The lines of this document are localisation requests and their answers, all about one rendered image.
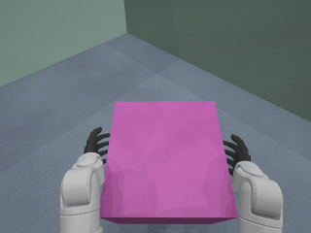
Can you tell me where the robot left forearm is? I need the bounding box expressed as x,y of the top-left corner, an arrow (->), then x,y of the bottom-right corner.
59,152 -> 106,233

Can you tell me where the right robot hand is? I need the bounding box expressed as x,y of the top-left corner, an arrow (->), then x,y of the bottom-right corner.
223,134 -> 251,176

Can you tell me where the robot right forearm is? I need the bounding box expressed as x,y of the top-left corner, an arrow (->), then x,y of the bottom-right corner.
232,160 -> 283,233

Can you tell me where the left robot hand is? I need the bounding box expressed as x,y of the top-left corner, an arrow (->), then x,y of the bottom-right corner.
84,126 -> 111,164

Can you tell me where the carton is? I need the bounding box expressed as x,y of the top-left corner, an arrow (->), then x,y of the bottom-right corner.
99,101 -> 238,224

